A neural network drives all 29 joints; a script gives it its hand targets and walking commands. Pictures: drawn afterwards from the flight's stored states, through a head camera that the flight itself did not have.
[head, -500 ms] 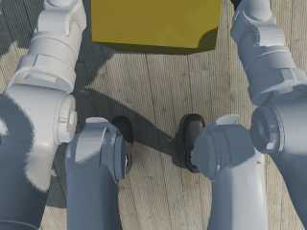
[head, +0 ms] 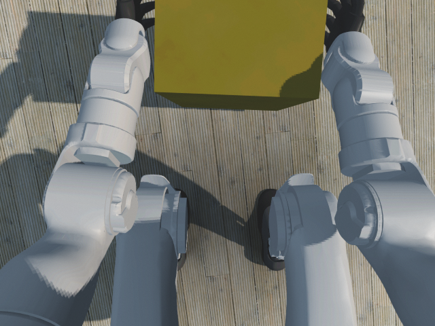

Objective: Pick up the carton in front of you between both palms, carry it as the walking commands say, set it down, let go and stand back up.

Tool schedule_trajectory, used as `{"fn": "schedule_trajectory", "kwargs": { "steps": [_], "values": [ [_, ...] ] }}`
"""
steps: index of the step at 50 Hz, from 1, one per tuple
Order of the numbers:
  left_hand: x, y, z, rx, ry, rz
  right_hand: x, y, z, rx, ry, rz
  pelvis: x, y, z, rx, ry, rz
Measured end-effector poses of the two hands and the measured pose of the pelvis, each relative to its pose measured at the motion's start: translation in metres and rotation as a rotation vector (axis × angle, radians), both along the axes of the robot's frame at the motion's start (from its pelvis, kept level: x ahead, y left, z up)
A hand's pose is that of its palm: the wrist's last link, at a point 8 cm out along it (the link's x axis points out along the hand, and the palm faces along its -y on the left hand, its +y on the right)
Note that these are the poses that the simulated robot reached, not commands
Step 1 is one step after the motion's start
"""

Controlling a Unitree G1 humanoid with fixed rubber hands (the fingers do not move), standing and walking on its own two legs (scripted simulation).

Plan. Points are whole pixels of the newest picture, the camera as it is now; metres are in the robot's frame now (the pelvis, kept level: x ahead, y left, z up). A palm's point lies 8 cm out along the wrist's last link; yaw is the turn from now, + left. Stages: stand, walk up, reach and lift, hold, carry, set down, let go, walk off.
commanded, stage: reach and lift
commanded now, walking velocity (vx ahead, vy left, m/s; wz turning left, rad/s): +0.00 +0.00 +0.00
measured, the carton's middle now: (234, 43) +0.54 +0.00 -0.19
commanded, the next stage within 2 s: none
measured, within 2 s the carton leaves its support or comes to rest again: neither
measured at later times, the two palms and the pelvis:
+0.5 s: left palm out of the picture +0.49 +0.16 +0.07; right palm out of the picture +0.49 -0.14 +0.06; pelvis -0.01 -0.01 +0.12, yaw +1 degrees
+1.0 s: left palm out of the picture +0.44 +0.16 +0.22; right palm out of the picture +0.44 -0.14 +0.23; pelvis +0.04 +0.00 +0.26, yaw +2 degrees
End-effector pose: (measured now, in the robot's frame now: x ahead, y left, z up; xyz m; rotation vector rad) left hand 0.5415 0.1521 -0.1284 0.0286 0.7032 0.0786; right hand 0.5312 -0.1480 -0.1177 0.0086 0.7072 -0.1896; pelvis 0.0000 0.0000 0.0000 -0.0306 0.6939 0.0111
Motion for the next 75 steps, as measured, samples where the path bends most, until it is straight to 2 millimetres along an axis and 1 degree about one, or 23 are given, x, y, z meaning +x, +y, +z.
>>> {"fn": "schedule_trajectory", "kwargs": {
  "steps": [3, 7, 9, 12, 18, 23, 30, 39, 48, 63, 70, 75],
  "values": [
    [-0.01, 0.008, 0.038, -0.007, -0.022, 0.028, -0.007, 0.007, 0.032, 0.017, -0.024, 0.012, 0.0, -0.003, 0.013, 0.002, 0.017, 0.008],
    [-0.025, 0.017, 0.086, -0.013, -0.027, 0.062, -0.018, 0.017, 0.075, 0.035, -0.029, 0.026, -0.004, -0.007, 0.037, 0.006, 0.034, 0.019],
    [-0.032, 0.019, 0.106, -0.015, -0.015, 0.07, -0.024, 0.019, 0.093, 0.036, -0.018, 0.03, -0.007, -0.008, 0.05, 0.005, 0.04, 0.026],
    [-0.039, 0.018, 0.129, -0.013, 0.0, 0.065, -0.032, 0.018, 0.115, 0.03, -0.002, 0.034, -0.011, -0.009, 0.068, 0.003, 0.047, 0.032],
    [-0.044, 0.008, 0.162, -0.01, -0.006, 0.046, -0.042, 0.008, 0.15, 0.025, -0.009, 0.021, -0.015, -0.008, 0.094, 0.002, 0.06, 0.028],
    [-0.048, 0.004, 0.185, -0.012, -0.017, 0.047, -0.044, 0.004, 0.173, 0.03, -0.02, 0.017, -0.012, -0.008, 0.112, 0.008, 0.063, 0.018],
    [-0.061, 0.01, 0.221, -0.018, -0.02, 0.07, -0.051, 0.01, 0.211, 0.032, -0.023, 0.035, 0.001, -0.008, 0.143, 0.013, 0.044, 0.019],
    [-0.079, 0.011, 0.281, -0.035, -0.015, 0.082, -0.067, 0.01, 0.273, 0.029, -0.018, 0.038, 0.019, -0.006, 0.193, 0.01, -0.025, 0.033],
    [-0.098, 0.007, 0.34, -0.032, -0.013, 0.089, -0.085, 0.007, 0.331, 0.034, -0.016, 0.041, 0.035, -0.004, 0.245, 0.018, -0.118, 0.031],
    [-0.13, 0.006, 0.432, -0.034, -0.014, 0.111, -0.111, 0.007, 0.423, 0.033, -0.016, 0.063, 0.062, -0.006, 0.326, 0.032, -0.326, 0.033],
    [-0.143, 0.006, 0.475, -0.03, -0.018, 0.114, -0.123, 0.006, 0.465, 0.033, -0.019, 0.072, 0.076, -0.007, 0.359, 0.039, -0.444, 0.033],
    [-0.153, 0.006, 0.504, -0.029, -0.029, 0.118, -0.131, 0.006, 0.494, 0.032, -0.03, 0.08, 0.083, -0.008, 0.378, 0.043, -0.535, 0.034]
  ]
}}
